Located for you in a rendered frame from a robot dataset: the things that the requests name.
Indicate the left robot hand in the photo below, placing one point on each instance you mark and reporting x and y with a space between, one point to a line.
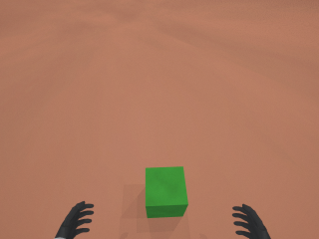
68 229

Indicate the right robot hand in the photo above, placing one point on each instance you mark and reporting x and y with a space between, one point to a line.
255 225

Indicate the carton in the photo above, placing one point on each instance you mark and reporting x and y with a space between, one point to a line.
166 194

